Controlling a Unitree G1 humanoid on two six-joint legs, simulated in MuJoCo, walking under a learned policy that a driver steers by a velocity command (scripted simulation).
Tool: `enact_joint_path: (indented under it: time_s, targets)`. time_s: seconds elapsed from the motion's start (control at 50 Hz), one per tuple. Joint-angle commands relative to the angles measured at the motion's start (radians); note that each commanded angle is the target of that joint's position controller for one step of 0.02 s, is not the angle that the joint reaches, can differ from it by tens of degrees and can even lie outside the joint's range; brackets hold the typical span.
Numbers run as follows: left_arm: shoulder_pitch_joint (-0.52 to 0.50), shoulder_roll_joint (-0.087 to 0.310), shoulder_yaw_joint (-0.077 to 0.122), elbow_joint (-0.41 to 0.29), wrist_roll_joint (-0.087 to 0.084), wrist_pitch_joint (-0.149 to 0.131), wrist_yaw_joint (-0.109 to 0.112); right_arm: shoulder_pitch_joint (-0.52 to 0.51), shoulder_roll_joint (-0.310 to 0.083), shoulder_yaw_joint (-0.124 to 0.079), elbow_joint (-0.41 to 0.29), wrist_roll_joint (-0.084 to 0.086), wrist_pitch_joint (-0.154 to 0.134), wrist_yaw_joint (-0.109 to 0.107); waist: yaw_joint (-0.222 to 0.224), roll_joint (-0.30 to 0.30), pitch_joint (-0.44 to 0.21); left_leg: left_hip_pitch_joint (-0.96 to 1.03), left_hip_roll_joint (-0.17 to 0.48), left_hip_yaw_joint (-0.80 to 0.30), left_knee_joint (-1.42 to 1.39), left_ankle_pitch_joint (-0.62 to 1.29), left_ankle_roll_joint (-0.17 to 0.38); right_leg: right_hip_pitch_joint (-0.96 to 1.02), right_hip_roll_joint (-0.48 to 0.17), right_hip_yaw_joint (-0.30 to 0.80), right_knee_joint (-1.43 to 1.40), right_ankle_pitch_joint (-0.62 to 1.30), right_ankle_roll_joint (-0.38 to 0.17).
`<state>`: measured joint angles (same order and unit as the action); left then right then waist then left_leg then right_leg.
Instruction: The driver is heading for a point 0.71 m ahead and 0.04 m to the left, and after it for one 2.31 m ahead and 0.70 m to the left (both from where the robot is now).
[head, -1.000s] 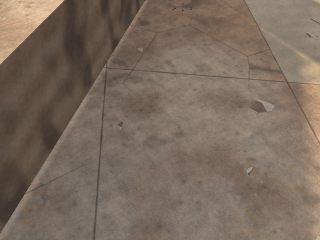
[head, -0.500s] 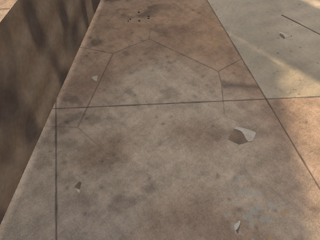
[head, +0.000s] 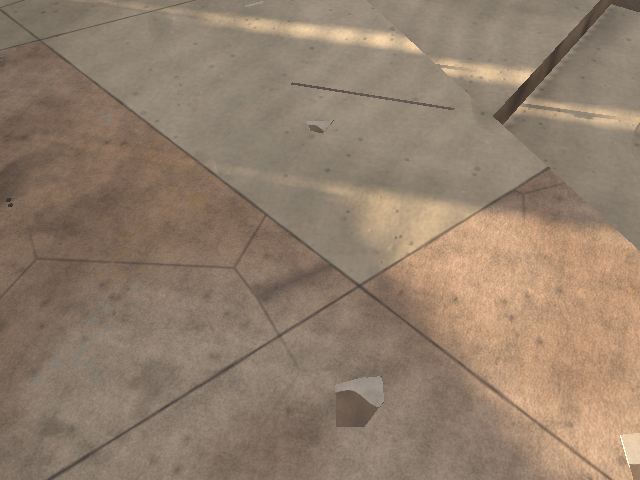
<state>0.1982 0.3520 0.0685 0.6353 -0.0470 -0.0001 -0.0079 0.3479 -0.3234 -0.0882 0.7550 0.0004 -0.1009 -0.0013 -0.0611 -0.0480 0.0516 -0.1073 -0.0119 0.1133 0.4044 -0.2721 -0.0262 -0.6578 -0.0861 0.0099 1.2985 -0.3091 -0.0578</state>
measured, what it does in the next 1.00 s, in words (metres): walks ahead: right foot, then left foot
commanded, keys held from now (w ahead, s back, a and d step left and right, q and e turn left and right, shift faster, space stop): w+e+shift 0.12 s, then w+shift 0.16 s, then w+q+shift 0.30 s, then q+shift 0.42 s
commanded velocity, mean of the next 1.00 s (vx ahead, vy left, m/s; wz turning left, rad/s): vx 0.77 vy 0.00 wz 0.15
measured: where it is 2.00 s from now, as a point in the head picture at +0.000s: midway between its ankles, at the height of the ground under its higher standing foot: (385, 301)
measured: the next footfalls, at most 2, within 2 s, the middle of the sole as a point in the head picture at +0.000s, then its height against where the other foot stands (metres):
right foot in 0.26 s outside the picture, level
left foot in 0.72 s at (352, 311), level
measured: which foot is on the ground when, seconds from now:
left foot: down 0.00-0.26, up 0.28-0.70, down 0.72-1.00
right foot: up 0.00-0.24, down 0.26-0.72, up 0.74-1.00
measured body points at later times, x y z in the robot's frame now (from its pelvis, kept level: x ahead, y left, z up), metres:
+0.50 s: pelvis +0.43 -0.09 +0.00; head +0.43 -0.10 +0.45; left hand +0.51 +0.17 -0.12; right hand +0.53 -0.38 -0.10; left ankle +0.59 +0.09 -0.63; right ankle +0.37 -0.12 -0.73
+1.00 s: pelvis +0.79 -0.14 +0.00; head +0.85 -0.12 +0.44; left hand +0.98 +0.15 -0.06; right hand +0.97 -0.40 -0.11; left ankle +0.85 -0.08 -0.73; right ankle +0.97 -0.31 -0.67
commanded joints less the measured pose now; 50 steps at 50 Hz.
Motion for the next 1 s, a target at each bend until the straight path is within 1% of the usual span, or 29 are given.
enact_joint_path:
  time_s: [0.02, 0.06, 0.12, 0.16, 0.2, 0.22, 0.24, 0.26, 0.28, 0.3, 0.32, 0.34, 0.36, 0.38, 0.42, 0.48, 0.58, 0.64, 0.68, 0.7, 0.72, 0.74, 0.76, 0.78, 0.8, 0.82, 0.88, 0.94, 1.0]
  targets:
    - [-0.007, -0.04, -0.022, -0.096, 0.008, 0.001, -0.015, -0.138, -0.061, -0.003, -0.062, 0.003, -0.026, 0.001, 0.078, 0.107, 0.07, -0.017, 0.295, -0.175, -0.259, 0.17, 0.155, -0.152, -0.105, 0.097, -0.064, 0.123, 0.012]
    - [-0.052, -0.017, -0.021, -0.1, 0.009, -0.006, -0.029, -0.15, -0.093, -0.009, -0.056, -0.008, -0.03, -0.006, 0.074, 0.08, 0.099, -0.034, 0.253, -0.047, -0.296, 0.202, 0.133, -0.121, -0.09, 0.049, -0.199, 0.276, 0.013]
    - [-0.181, -0.015, -0.023, -0.127, 0.015, -0.024, -0.056, -0.066, -0.144, -0.017, -0.018, -0.002, -0.022, -0.007, 0.023, 0.017, 0.137, 0.044, 0.236, 0.067, -0.318, 0.333, 0.103, -0.058, -0.041, -0.051, -0.421, 0.396, -0.025]
    - [-0.216, -0.002, -0.016, -0.144, 0.014, -0.035, -0.065, -0.016, -0.193, -0.022, 0.003, 0.005, -0.014, -0.002, 0.034, 0.047, 0.118, 0.097, 0.249, 0.101, -0.27, 0.76, 0.102, 0.072, 0.043, -0.122, -0.517, 0.361, -0.063]
    - [-0.136, 0.055, 0.014, -0.141, 0.009, -0.034, -0.063, 0.008, -0.256, -0.031, 0.017, 0.01, 0.005, -0.007, 0.123, 0.143, 0.028, 0.205, 0.287, 0.105, -0.078, 1.277, 0.117, 0.204, 0.135, -0.163, -0.528, 0.216, -0.104]
    - [0.021, 0.102, 0.041, -0.104, 0.008, -0.026, -0.056, -0.015, -0.271, -0.032, 0.013, 0.012, 0.013, -0.008, 0.215, 0.183, -0.059, 0.183, 0.301, 0.095, 0.109, 1.403, 0.127, 0.389, 0.164, -0.159, -0.535, 0.161, -0.134]
    - [0.284, 0.159, 0.079, -0.02, 0.009, -0.009, -0.039, -0.068, -0.26, -0.025, 0.003, 0.015, 0.016, -0.01, 0.353, 0.159, -0.17, 0.033, 0.272, 0.098, 0.389, 1.351, 0.109, 0.738, 0.164, -0.125, -0.627, 0.242, -0.173]
    - [0.393, 0.21, 0.086, 0.049, 0.002, 0.003, -0.018, -0.035, -0.132, 0.013, -0.005, 0.0, 0.007, -0.011, 0.317, -0.055, -0.198, -0.276, 0.129, 0.071, 0.837, 0.278, 0.07, 1.023, 0.038, 0.112, -0.605, 0.204, -0.197]
    - [0.291, 0.253, 0.07, 0.011, 0.025, -0.025, -0.023, 0.134, -0.009, 0.06, -0.056, 0.022, -0.035, 0.005, 0.119, -0.304, -0.406, -0.574, -0.025, -0.128, 1.135, -0.287, 0.06, 1.2, -0.181, 0.746, -0.865, -0.201, -0.375]
    - [0.287, 0.144, 0.055, 0.003, 0.035, -0.044, -0.03, 0.012, -0.133, 0.038, -0.049, 0.061, -0.061, 0.009, 0.214, -0.101, -0.382, -0.633, 0.024, -0.246, 1.137, -0.193, 0.086, 1.115, -0.221, 0.822, -1.029, -0.368, -0.33]
    - [0.26, 0.129, 0.047, 0.019, 0.043, -0.066, -0.032, -0.083, -0.124, 0.039, -0.077, 0.089, -0.065, 0.006, 0.194, -0.015, -0.197, -0.668, 0.056, -0.231, 1.085, -0.141, 0.1, 0.936, -0.223, 0.733, -1.074, -0.329, -0.291]
    - [0.183, 0.106, 0.038, 0.027, 0.046, -0.086, -0.036, -0.115, -0.093, 0.048, -0.069, 0.076, -0.06, -0.004, 0.14, 0.119, -0.094, -0.63, 0.111, -0.24, 1.0, -0.074, 0.106, 0.756, -0.202, 0.616, -1.079, -0.214, -0.25]
    - [0.112, 0.05, 0.022, 0.03, 0.061, -0.1, -0.037, -0.098, -0.077, 0.046, -0.046, 0.058, -0.042, -0.006, 0.091, 0.127, -0.047, -0.572, 0.151, -0.247, 0.943, -0.009, 0.107, 0.632, -0.149, 0.475, -1.073, -0.134, -0.211]
    - [0.077, 0.018, 0.012, 0.032, 0.078, -0.109, -0.036, -0.035, -0.073, 0.043, -0.023, 0.058, -0.017, 0.003, 0.047, 0.057, -0.034, -0.511, 0.179, -0.267, 0.922, 0.046, 0.1, 0.54, -0.132, 0.382, -1.086, -0.078, -0.187]
    - [0.073, -0.024, 0.004, 0.059, 0.061, -0.125, -0.036, -0.002, -0.051, 0.038, 0.009, 0.055, 0.025, 0.005, 0.03, 0.029, 0.002, -0.489, 0.203, -0.271, 0.858, 0.092, 0.079, 0.448, -0.088, 0.21, -1.115, 0.046, -0.137]
    - [0.105, 0.001, 0.012, 0.092, 0.064, -0.141, -0.02, -0.112, -0.021, 0.046, -0.018, 0.048, 0.042, 0.008, 0.065, 0.034, 0.075, -0.588, 0.18, -0.257, 0.718, 0.266, 0.055, 0.427, -0.042, 0.016, -1.171, 0.27, -0.06]
    - [0.167, 0.013, -0.002, 0.121, 0.07, -0.153, 0.018, -0.273, 0.0, 0.053, -0.068, 0.041, 0.008, 0.047, 0.122, 0.06, 0.103, -0.551, 0.094, -0.095, 0.375, 0.588, 0.067, 0.513, -0.009, -0.176, -1.221, 0.528, 0.035]
    - [0.193, 0.074, 0.005, 0.128, 0.073, -0.115, 0.058, -0.301, -0.016, 0.044, -0.102, 0.021, -0.011, 0.091, 0.109, 0.026, 0.074, -0.479, -0.026, 0.056, 0.21, 0.6, 0.088, 0.673, -0.021, -0.231, -1.039, 1.066, 0.099]
    - [0.158, 0.131, 0.019, 0.11, 0.065, -0.082, 0.091, -0.129, -0.058, 0.018, -0.081, 0.026, 0.007, 0.1, 0.009, -0.059, -0.055, -0.265, -0.113, 0.102, 0.228, 0.494, 0.097, 0.698, -0.057, -0.224, -0.771, 1.408, 0.129]
    - [0.094, 0.145, 0.024, 0.09, 0.07, -0.073, 0.094, 0.099, -0.136, -0.019, -0.032, 0.031, 0.031, 0.09, -0.114, -0.078, -0.149, -0.026, -0.115, 0.05, 0.279, 0.448, 0.128, 0.608, -0.069, -0.199, -0.532, 1.436, 0.132]
    - [-0.005, 0.146, 0.03, 0.068, 0.05, -0.076, 0.079, 0.309, -0.177, -0.038, 0.019, 0.033, 0.054, 0.065, -0.236, 0.02, -0.176, 0.195, -0.02, -0.099, 0.189, 0.537, 0.194, 0.439, -0.002, -0.203, -0.12, 1.061, 0.147]
    - [-0.008, -0.058, -0.02, 0.017, 0.069, -0.108, 0.026, 0.293, -0.188, -0.024, 0.026, 0.0, 0.061, 0.037, -0.135, 0.468, -0.151, 0.403, 0.061, -0.273, 0.262, 0.994, 0.28, 0.061, 0.237, -0.138, 0.382, -0.351, 0.178]
    - [0.228, -0.076, -0.047, -0.016, 0.033, -0.13, 0.006, 0.165, -0.219, -0.011, -0.045, -0.077, 0.028, 0.035, 0.013, 0.365, -0.45, 0.553, 0.311, -0.792, 0.148, 0.858, 0.492, -0.086, 0.243, 0.154, 0.57, -0.359, 0.171]
    - [0.155, 0.056, -0.031, -0.024, 0.034, -0.137, -0.001, 0.074, -0.215, -0.036, -0.134, -0.052, 0.037, 0.035, -0.035, 0.115, -0.503, 0.46, 0.304, -0.873, 0.01, 0.496, 0.485, -0.022, 0.195, 0.209, 0.449, -0.25, 0.114]
    - [0.053, 0.063, -0.024, -0.063, 0.031, -0.132, 0.0, -0.023, -0.177, -0.027, -0.157, -0.013, 0.036, 0.033, 0.028, -0.039, -0.268, 0.234, 0.248, -0.83, -0.087, 0.219, 0.45, -0.075, 0.164, 0.176, 0.3, -0.209, 0.077]
    - [0.041, 0.064, -0.02, -0.058, 0.047, -0.116, 0.009, -0.103, -0.133, -0.011, -0.178, 0.01, 0.035, 0.032, 0.087, -0.133, -0.177, 0.054, 0.225, -0.8, -0.133, 0.113, 0.414, -0.039, 0.116, 0.166, 0.197, -0.169, 0.072]
    - [0.05, 0.073, -0.009, -0.051, 0.071, -0.068, 0.03, -0.179, -0.127, -0.015, -0.201, 0.0, 0.042, 0.024, 0.133, -0.056, -0.058, -0.286, 0.103, -0.604, -0.138, 0.46, 0.367, 0.114, 0.075, 0.144, -0.058, -0.146, 0.124]
    - [-0.018, 0.001, -0.031, -0.073, 0.079, -0.062, 0.048, -0.126, -0.15, -0.027, -0.169, 0.011, 0.071, -0.011, 0.101, 0.002, -0.17, -0.285, 0.018, -0.479, -0.039, 0.744, 0.311, 0.189, 0.127, 0.106, -0.335, 0.003, 0.172]
    - [-0.084, 0.009, -0.029, -0.076, 0.056, -0.049, 0.046, -0.135, -0.15, -0.033, -0.179, 0.037, 0.119, -0.041, 0.07, 0.099, -0.243, -0.213, -0.02, -0.489, 0.011, 0.528, 0.223, 0.209, 0.167, 0.127, -0.507, 0.169, 0.182]
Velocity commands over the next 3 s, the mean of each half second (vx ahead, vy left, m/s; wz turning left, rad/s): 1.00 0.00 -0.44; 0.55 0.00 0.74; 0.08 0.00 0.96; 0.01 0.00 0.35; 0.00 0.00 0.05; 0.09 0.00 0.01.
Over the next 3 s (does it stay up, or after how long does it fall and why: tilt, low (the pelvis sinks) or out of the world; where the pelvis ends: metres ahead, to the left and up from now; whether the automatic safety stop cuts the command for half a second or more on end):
stays up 0.94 -0.15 0.01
